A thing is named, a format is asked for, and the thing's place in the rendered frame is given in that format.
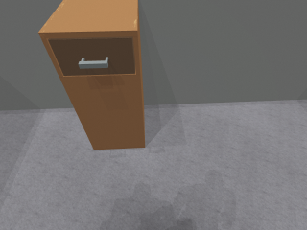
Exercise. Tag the handle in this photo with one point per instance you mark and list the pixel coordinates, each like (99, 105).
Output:
(92, 64)

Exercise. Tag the drawer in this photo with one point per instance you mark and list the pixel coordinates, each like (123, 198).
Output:
(119, 50)

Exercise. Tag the cabinet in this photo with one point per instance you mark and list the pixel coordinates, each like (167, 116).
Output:
(110, 106)

